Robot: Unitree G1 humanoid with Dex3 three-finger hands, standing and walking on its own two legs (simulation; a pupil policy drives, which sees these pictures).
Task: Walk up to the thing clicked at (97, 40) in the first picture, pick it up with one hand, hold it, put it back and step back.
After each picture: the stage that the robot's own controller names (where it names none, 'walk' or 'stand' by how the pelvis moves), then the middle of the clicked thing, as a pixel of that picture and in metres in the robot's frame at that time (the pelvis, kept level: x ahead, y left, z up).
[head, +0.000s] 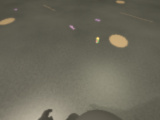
stand; (97, 40) +1.89 -0.13 -0.72
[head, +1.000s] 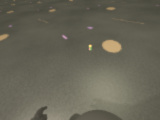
walk; (90, 47) +1.73 +0.15 -0.69
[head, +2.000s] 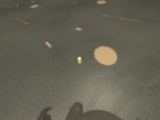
walk; (79, 60) +1.10 +0.32 -0.72
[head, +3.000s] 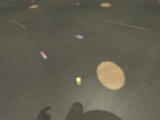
walk; (78, 81) +0.64 +0.23 -0.72
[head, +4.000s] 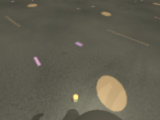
walk; (75, 98) +0.41 +0.15 -0.70
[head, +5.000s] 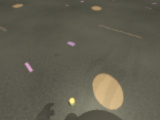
stand; (72, 101) +0.33 +0.20 -0.72
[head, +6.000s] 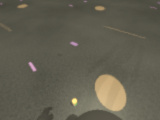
stand; (74, 102) +0.33 +0.18 -0.73
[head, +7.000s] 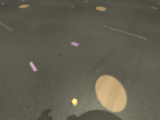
stand; (74, 102) +0.33 +0.18 -0.73
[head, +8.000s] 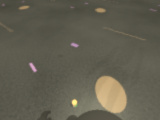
stand; (74, 103) +0.33 +0.18 -0.73
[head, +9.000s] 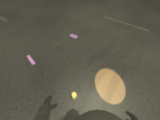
go down; (74, 95) +0.34 +0.18 -0.71
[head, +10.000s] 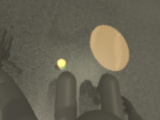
go down; (61, 64) +0.41 +0.21 -0.29
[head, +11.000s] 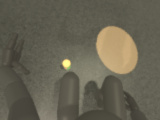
close in; (66, 64) +0.42 +0.20 -0.30
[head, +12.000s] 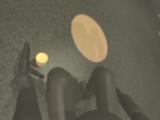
close in; (41, 60) +0.41 +0.23 -0.22
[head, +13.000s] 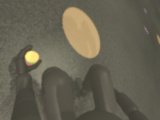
close; (31, 59) +0.40 +0.25 -0.22
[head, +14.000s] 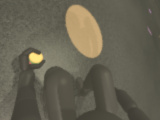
lift; (35, 59) +0.39 +0.24 -0.23
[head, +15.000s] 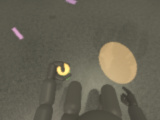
lift; (64, 72) +0.32 +0.19 -0.02
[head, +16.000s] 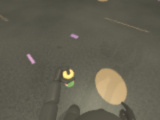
hold; (68, 78) +0.31 +0.16 -0.01
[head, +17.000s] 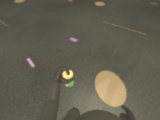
hold; (68, 78) +0.31 +0.17 -0.01
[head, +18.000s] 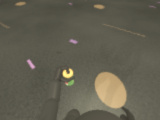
crouch; (68, 77) +0.32 +0.17 +0.01
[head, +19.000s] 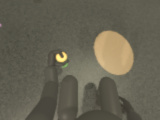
crouch; (62, 60) +0.42 +0.19 -0.09
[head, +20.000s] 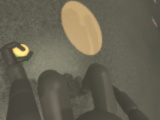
lower; (22, 53) +0.43 +0.28 -0.22
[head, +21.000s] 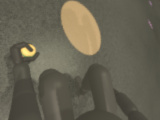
lower; (28, 53) +0.43 +0.26 -0.23
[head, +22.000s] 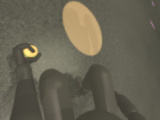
lower; (30, 54) +0.42 +0.25 -0.23
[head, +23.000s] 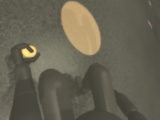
lower; (29, 54) +0.42 +0.25 -0.23
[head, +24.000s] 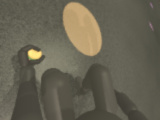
loosen; (34, 56) +0.41 +0.23 -0.23
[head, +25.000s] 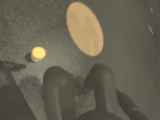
stand; (37, 54) +0.41 +0.22 -0.22
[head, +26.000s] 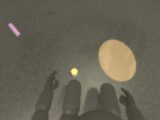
walk; (74, 72) +0.42 +0.16 -0.45
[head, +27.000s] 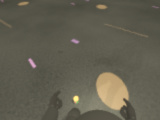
stand; (76, 99) +0.36 +0.15 -0.66
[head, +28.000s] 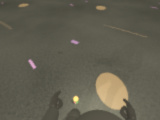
stand; (76, 100) +0.36 +0.15 -0.67
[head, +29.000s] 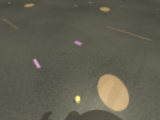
stand; (77, 99) +0.37 +0.14 -0.71
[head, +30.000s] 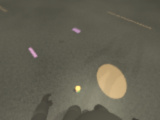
walk; (77, 89) +0.39 +0.10 -0.70
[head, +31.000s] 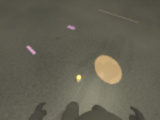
walk; (78, 78) +0.57 +0.12 -0.70
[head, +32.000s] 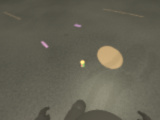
walk; (82, 63) +0.90 +0.22 -0.70
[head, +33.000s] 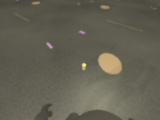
stand; (83, 66) +0.99 +0.13 -0.71
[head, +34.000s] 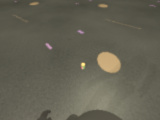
stand; (83, 66) +1.00 +0.15 -0.72
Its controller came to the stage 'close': yes
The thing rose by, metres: 0.72
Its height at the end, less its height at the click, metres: +0.00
